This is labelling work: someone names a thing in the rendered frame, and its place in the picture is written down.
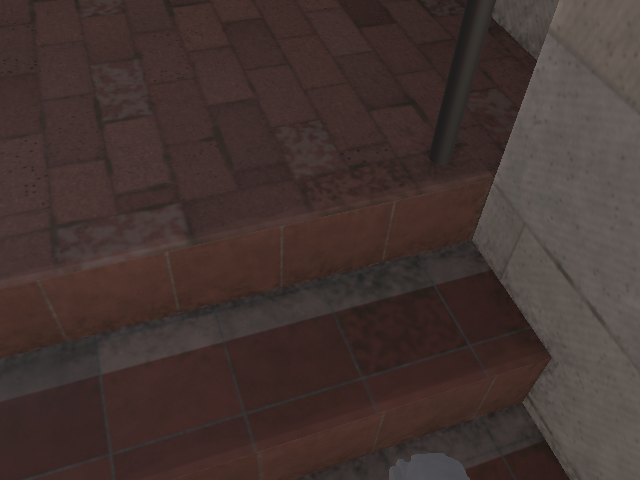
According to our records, stairs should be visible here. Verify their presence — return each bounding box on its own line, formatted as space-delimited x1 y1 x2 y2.
0 131 570 480

